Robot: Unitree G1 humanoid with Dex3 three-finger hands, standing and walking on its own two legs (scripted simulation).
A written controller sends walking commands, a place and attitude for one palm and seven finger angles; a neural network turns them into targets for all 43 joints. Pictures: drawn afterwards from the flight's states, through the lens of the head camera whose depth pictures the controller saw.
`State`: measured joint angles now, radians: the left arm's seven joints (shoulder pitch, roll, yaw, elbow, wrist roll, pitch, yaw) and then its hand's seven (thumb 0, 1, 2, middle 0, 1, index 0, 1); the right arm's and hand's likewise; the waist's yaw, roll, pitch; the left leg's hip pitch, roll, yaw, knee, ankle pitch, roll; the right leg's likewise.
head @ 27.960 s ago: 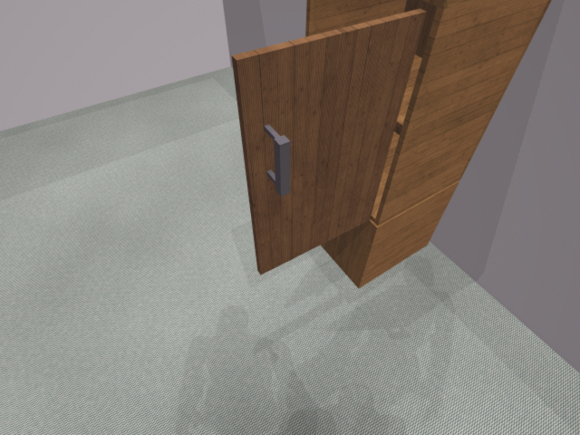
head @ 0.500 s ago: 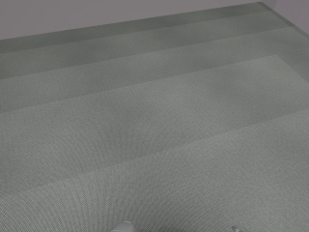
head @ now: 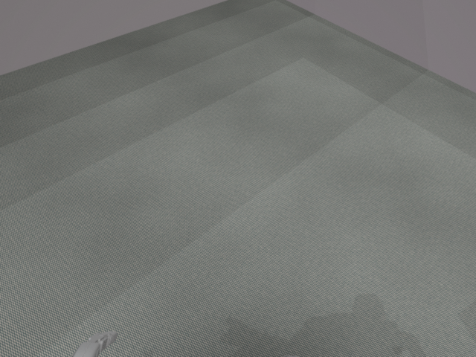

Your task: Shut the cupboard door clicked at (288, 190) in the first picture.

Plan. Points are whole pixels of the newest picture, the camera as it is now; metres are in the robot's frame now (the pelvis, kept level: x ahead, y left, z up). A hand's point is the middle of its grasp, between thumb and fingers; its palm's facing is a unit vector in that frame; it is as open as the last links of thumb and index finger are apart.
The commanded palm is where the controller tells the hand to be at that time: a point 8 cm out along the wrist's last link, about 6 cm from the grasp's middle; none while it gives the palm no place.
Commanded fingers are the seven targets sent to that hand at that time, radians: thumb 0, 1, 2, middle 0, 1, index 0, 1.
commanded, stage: turn to face it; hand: left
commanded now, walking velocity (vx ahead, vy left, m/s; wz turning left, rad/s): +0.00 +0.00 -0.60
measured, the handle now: out of the picture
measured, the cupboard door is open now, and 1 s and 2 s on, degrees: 61 61 61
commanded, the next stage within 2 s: none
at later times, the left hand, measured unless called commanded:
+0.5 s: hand (140, 343) +0.16 +0.20 -0.18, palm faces -0.22 -0.96 -0.19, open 7.4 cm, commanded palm none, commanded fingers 0.00 0.90 0.90 -0.20 -0.30 -0.20 -0.30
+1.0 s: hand (197, 299) +0.24 +0.09 -0.15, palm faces -0.53 -0.80 -0.28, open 7.4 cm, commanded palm none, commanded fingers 0.00 0.90 0.90 -0.20 -0.30 -0.20 -0.30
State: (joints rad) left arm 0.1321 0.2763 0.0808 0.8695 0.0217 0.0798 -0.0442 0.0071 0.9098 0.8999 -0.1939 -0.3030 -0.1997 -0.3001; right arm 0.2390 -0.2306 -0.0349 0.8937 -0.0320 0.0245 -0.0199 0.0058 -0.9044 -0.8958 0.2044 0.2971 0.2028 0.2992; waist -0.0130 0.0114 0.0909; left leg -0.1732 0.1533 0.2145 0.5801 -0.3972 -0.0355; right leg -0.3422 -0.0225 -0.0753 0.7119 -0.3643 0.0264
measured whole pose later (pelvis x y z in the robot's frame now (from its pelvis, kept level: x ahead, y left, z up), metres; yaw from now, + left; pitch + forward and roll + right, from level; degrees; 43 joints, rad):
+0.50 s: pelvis +0.04 +0.02 +0.00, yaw -16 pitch +2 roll -1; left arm 0.20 0.25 0.07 0.89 0.01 0.08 -0.01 0.01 0.90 0.90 -0.20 -0.30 -0.21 -0.30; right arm 0.16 -0.20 -0.01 0.85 -0.02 0.02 -0.02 0.01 -0.91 -0.90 0.20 0.30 0.20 0.30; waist 0.02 -0.06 0.07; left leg -0.33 0.05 0.06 0.62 -0.31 -0.01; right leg -0.39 0.05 0.10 0.82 -0.48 0.02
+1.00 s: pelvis +0.04 -0.02 +0.00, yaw -34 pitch +1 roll +0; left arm 0.16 0.21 0.05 0.87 0.02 0.04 -0.01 0.00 0.91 0.90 -0.20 -0.30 -0.20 -0.30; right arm 0.20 -0.28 -0.06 0.91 -0.02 0.08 -0.02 0.01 -0.91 -0.90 0.20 0.30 0.20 0.30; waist -0.01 0.06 0.08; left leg -0.47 0.11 0.05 1.14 -0.46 -0.08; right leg -0.29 0.02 -0.03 0.57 -0.29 -0.03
